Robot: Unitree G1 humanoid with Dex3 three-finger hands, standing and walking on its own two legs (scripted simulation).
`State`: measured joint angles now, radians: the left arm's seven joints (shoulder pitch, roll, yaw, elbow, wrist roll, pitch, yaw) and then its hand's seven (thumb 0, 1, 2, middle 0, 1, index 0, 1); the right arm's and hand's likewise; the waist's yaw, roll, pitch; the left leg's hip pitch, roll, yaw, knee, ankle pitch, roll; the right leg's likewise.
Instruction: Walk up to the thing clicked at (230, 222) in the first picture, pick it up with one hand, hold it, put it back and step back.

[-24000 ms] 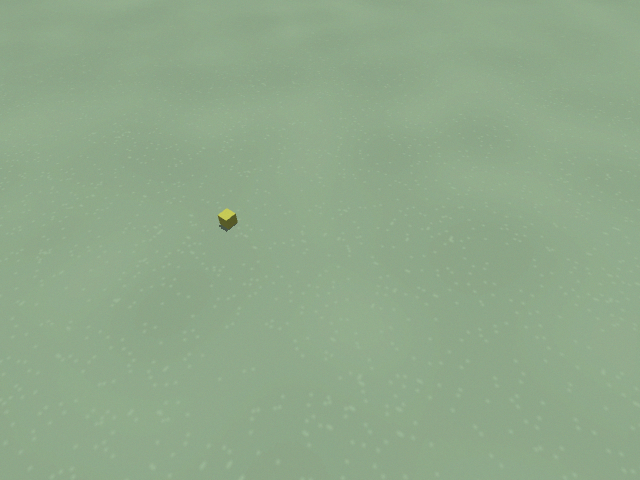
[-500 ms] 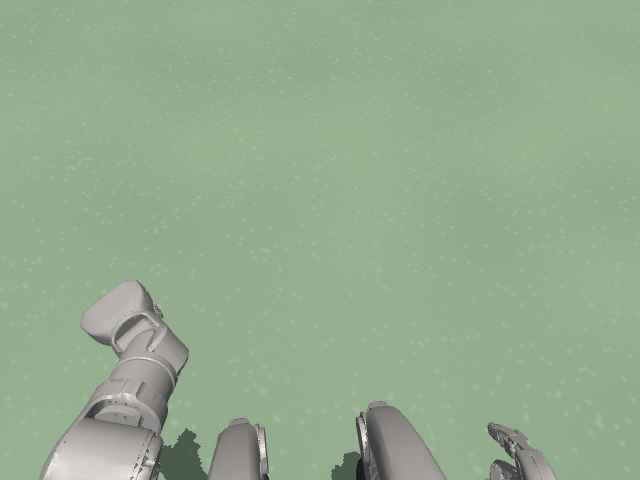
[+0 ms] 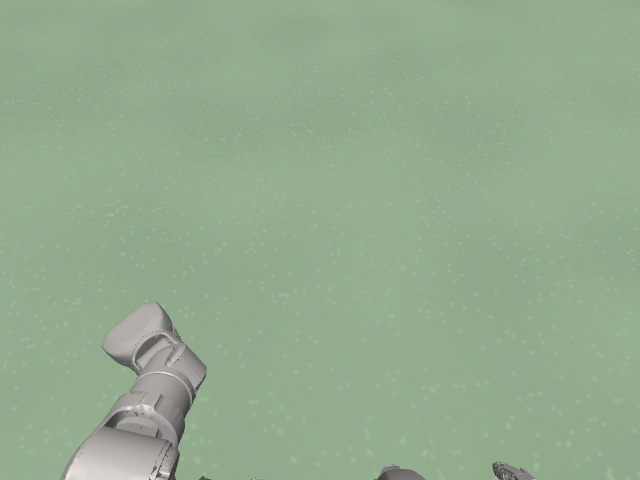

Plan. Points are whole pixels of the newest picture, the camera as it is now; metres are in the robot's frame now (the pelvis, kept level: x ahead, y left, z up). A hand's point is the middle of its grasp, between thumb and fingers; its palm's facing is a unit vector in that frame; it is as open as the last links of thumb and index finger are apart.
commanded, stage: lift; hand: left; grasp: from above
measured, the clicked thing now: (157, 361) +0.33 +0.24 -0.12
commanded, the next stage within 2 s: hold in 0.02 s
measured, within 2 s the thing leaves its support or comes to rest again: neither
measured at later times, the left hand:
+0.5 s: hand (148, 346) +0.32 +0.22 -0.03, palm faces -0.30 -0.32 -0.90, open 6.2 cm
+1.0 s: hand (138, 346) +0.31 +0.22 -0.01, palm faces -0.29 -0.32 -0.90, open 6.4 cm
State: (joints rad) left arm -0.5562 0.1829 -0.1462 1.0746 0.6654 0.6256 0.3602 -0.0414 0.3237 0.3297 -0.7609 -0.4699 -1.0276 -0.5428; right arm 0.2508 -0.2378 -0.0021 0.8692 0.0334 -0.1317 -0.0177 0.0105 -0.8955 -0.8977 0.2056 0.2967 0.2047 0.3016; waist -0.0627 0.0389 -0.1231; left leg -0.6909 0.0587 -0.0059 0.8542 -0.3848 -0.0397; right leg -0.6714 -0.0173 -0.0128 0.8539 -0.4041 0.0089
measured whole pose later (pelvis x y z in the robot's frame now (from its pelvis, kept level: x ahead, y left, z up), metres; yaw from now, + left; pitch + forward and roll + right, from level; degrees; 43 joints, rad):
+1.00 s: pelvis +0.01 +0.00 +0.03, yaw +0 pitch +4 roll +1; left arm -0.45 0.18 -0.25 0.83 0.68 0.76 0.20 -0.04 0.33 0.32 -0.78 -0.43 -1.03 -0.53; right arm 0.18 -0.26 0.03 0.80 0.05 -0.12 0.05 0.01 -0.91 -0.90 0.20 0.30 0.20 0.30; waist 0.01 0.05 -0.07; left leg -0.36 0.04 0.02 0.58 -0.29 -0.04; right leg -0.36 -0.03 0.00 0.61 -0.32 0.01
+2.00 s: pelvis +0.00 +0.00 +0.03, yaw +0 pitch +2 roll +0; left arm -0.37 0.20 -0.31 0.65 0.73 0.82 0.09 -0.04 0.33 0.34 -0.75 -0.46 -1.02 -0.56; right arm 0.15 -0.24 0.05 0.77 0.05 -0.15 0.00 0.01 -0.91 -0.91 0.20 0.30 0.20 0.30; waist 0.03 0.06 -0.06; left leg -0.33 0.04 0.01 0.57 -0.26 -0.03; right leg -0.32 -0.03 -0.01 0.59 -0.29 0.02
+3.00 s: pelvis -0.06 +0.00 -0.18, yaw -2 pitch +33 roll -2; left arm -0.90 0.26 0.11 1.43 0.69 0.49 0.64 -0.02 0.34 0.25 -0.85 -0.34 -1.19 -0.43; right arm 0.15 -0.23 -0.05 0.91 -0.10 -0.18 0.15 0.01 -0.90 -0.90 0.20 0.30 0.20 0.30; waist -0.17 0.05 -0.20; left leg -1.64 0.07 -0.06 1.64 -0.58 -0.04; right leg -1.62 0.00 -0.01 1.62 -0.59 0.01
